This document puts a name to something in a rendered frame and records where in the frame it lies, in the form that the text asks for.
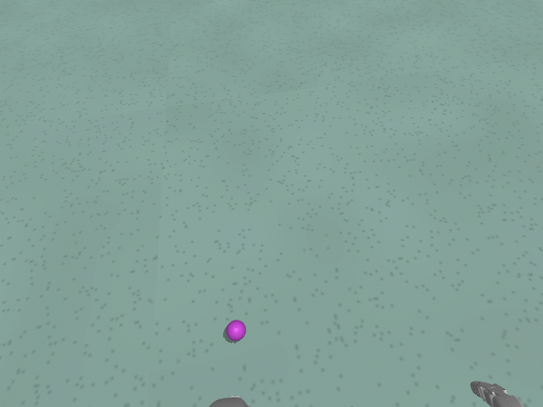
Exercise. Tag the ball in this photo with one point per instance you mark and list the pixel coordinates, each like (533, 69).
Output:
(236, 330)

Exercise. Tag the right robot hand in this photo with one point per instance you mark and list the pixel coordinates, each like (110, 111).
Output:
(494, 395)

